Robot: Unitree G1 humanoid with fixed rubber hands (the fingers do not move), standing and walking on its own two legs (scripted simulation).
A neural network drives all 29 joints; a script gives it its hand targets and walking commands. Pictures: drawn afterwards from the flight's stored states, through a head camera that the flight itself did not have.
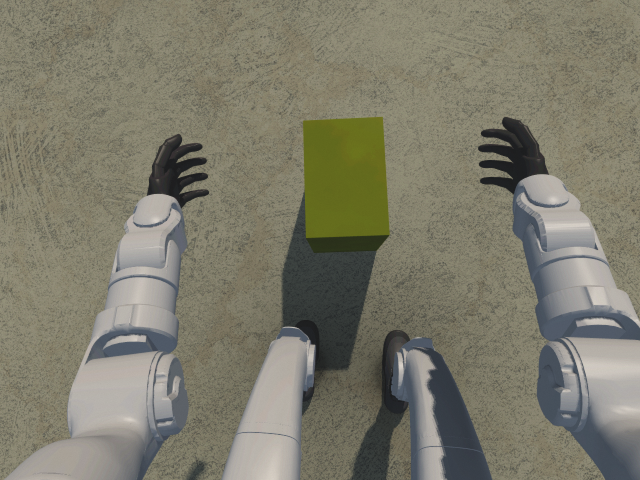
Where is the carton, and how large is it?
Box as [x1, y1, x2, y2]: [303, 117, 389, 252]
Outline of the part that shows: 382,117 303,121 306,238 314,252 376,250 389,234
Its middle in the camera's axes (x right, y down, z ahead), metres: +0.06 -0.11 +0.96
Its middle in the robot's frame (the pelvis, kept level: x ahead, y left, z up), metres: +0.54 +0.03 -0.56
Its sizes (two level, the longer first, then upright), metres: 0.259 0.173 0.276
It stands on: the floor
